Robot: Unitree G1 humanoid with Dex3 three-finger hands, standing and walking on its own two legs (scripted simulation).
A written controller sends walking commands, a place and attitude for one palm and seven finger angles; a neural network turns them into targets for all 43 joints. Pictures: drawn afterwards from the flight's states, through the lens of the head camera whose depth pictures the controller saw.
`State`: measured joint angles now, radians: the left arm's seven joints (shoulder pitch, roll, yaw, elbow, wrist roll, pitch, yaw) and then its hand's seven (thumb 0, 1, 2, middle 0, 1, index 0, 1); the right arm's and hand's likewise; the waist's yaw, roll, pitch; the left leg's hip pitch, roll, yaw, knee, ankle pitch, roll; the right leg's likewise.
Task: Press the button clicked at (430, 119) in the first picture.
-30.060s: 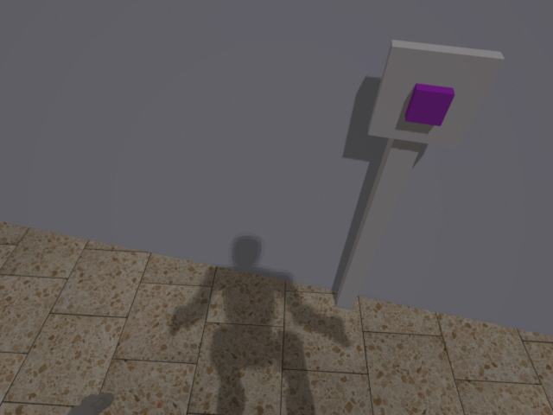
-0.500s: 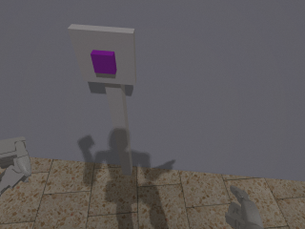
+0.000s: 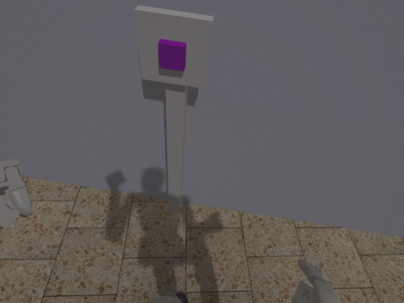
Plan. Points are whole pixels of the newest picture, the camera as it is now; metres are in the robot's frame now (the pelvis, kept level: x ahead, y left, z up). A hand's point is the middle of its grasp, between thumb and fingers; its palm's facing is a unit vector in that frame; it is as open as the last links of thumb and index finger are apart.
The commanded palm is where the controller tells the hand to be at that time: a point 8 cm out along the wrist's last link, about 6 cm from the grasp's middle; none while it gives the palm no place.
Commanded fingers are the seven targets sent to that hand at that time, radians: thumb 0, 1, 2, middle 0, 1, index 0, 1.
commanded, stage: step back with the hand held close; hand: left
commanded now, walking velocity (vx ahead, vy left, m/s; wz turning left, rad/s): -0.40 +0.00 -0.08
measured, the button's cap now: (172, 54) +0.64 +0.13 +0.17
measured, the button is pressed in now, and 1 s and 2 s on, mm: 0 0 0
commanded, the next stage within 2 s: stop stepping back and stand still in 0.12 s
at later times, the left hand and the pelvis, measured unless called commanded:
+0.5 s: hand out of the picture +0.10 +0.25 +0.18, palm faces +0.26 -0.90 -0.34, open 3.1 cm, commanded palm +0.03 +0.29 +0.19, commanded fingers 0.00 0.90 0.90 -1.30 -1.50 -1.30 -1.50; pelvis -0.14 +0.02 +0.01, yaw -7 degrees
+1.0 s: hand out of the picture -0.01 +0.28 +0.20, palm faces +0.28 -0.87 -0.41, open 3.1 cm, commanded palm -0.07 +0.33 +0.19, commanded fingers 0.00 0.90 0.90 -1.30 -1.50 -1.30 -1.50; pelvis -0.23 +0.07 +0.01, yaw -6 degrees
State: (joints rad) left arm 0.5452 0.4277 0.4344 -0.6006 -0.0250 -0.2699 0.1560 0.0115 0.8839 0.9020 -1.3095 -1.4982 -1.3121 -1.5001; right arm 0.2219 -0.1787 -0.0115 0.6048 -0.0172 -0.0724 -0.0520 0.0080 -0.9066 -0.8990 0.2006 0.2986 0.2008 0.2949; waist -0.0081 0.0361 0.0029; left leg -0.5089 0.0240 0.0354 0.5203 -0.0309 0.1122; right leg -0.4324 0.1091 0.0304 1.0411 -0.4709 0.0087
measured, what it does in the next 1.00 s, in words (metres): walks backwards: right foot, then left foot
